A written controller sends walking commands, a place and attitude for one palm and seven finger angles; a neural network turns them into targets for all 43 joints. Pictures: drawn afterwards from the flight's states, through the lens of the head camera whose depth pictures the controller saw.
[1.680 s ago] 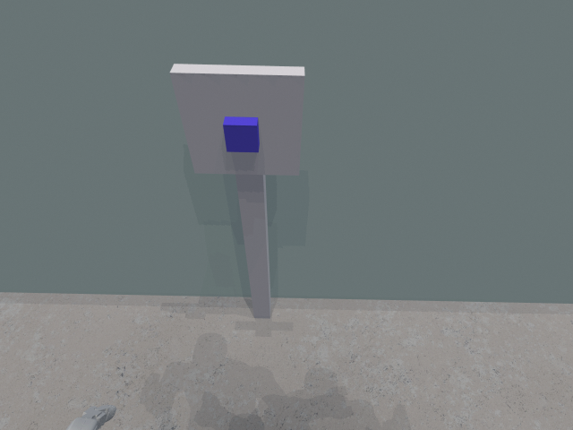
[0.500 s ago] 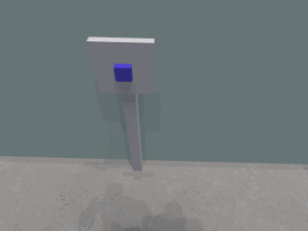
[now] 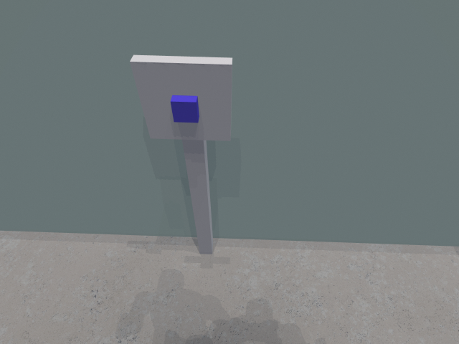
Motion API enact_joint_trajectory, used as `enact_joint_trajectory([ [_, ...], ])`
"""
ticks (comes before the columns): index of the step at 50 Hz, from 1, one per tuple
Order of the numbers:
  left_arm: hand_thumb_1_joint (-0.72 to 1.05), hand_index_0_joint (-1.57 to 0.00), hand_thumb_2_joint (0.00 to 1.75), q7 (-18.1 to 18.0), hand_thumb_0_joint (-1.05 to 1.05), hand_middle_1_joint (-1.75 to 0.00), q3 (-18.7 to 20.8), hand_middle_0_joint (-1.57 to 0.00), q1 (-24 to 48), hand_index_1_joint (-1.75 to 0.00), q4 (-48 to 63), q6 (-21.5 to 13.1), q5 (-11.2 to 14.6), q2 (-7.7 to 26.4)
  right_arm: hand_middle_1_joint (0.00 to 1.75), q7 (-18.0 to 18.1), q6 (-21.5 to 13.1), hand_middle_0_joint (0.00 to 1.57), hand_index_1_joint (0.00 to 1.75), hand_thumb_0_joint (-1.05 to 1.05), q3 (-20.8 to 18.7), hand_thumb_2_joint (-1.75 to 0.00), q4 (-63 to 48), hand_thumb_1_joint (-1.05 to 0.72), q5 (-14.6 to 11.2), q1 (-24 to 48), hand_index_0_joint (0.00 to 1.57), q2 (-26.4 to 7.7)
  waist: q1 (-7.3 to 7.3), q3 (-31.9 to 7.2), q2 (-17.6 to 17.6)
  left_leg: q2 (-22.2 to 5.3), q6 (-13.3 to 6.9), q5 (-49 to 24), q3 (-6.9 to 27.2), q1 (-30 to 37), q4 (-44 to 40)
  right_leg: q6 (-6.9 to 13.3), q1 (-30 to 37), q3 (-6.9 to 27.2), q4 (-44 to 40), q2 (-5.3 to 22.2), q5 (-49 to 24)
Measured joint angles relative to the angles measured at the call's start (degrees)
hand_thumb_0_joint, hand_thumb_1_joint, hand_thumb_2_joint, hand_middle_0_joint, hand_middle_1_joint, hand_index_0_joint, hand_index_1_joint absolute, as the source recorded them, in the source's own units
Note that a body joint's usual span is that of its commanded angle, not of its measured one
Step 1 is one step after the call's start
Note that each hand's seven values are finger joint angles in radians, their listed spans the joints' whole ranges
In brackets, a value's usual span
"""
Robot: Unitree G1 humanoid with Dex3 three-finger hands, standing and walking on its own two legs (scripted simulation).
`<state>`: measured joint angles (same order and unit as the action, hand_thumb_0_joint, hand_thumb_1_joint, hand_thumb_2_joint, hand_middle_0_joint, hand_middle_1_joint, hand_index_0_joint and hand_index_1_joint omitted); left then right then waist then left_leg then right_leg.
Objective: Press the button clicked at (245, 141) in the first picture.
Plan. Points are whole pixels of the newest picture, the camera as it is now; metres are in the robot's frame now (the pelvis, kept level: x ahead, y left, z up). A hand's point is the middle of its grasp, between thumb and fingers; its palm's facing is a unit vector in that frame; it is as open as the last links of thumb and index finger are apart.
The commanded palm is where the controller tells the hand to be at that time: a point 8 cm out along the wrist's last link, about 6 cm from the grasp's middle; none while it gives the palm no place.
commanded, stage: take the last steps up to it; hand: left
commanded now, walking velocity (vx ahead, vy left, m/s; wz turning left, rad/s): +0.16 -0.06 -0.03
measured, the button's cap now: (185, 108) +0.59 +0.14 +0.09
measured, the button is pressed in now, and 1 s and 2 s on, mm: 0 0 0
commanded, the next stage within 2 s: come to a stop and stand still in 0.16 s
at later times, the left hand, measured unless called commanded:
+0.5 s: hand out of the picture +0.03 +0.16 -0.18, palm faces +0.03 -0.98 -0.18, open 7.4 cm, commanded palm none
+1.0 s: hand out of the picture +0.04 +0.22 -0.18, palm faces +0.01 -0.97 -0.24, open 7.4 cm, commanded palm none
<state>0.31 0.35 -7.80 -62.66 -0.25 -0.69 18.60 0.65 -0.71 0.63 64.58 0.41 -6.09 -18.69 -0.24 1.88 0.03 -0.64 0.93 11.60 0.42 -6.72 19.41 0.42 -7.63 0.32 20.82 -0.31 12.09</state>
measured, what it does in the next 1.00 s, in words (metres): stands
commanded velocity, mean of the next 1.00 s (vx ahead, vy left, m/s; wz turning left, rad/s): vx -0.01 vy -0.01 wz -0.01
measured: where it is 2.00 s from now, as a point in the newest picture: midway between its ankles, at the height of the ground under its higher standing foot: outside the picture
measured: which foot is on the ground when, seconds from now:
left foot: down 0.00-1.00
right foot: down 0.00-1.00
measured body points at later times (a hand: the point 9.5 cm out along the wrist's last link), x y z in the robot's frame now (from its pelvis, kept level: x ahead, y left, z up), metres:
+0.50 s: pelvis +0.05 +0.00 -0.01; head +0.08 +0.00 +0.44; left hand +0.03 +0.21 -0.17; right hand +0.04 -0.23 -0.17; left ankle -0.01 +0.13 -0.74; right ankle -0.01 -0.11 -0.74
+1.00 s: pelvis -0.02 +0.03 -0.01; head -0.02 +0.02 +0.44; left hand +0.04 +0.27 -0.16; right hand +0.06 -0.20 -0.16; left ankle +0.00 +0.13 -0.75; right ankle -0.01 -0.11 -0.75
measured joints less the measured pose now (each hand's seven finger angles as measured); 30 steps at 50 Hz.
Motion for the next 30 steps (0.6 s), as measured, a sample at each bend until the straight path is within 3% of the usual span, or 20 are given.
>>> enact_joint_trajectory([
  [5,0.91,-0.2,0.9,-0.6,0.01,-0.3,-0.1,-0.2,-1.0,-0.3,-0.4,0.3,0.1,-1.0,0.3,0.3,0.4,0.2,0.3,0.01,0.3,-0.9,0.4,-0.91,0.3,-0.7,0.2,1.1,0.07,-1.0,-0.1,-0.2,0.2,0.8,-0.1,0.0,0.7,0.0,0.1,0.1,0.5,-0.2,0.6],
  [13,0.91,-0.2,0.9,0.0,0.01,-0.3,-0.2,-0.2,-6.5,-0.3,-1.5,1.0,-0.3,-5.1,0.3,0.0,0.7,0.2,0.3,0.01,0.7,-0.9,1.8,-0.91,0.6,-6.1,0.2,6.0,-0.08,-2.7,0.7,-0.6,0.2,5.9,-0.3,-0.3,6.1,0.4,-0.2,0.3,5.6,-0.6,5.5],
  [22,0.91,-0.2,0.9,-1.5,0.01,-0.3,-0.3,-0.2,-10.2,-0.3,-2.6,0.2,0.5,-9.8,0.3,1.9,0.5,0.2,0.3,0.01,0.3,-0.9,2.9,-0.91,-0.4,-9.0,0.2,10.1,0.2,0.0,0.6,-1.1,0.6,7.9,-0.3,-0.1,7.6,0.5,0.4,0.1,6.0,-1.1,7.0],
  [30,0.91,-0.2,0.9,-2.8,0.01,-0.3,0.9,-0.2,-8.1,-0.3,0.5,0.9,0.2,-9.7,0.3,2.7,0.8,0.2,0.3,0.01,-1.7,-0.9,-0.3,-0.91,-0.4,-7.3,0.2,10.4,0.36,1.8,0.7,-0.8,-0.1,3.7,-2.6,-2.4,9.3,0.2,-2.1,-0.3,8.3,-0.2,3.5],
])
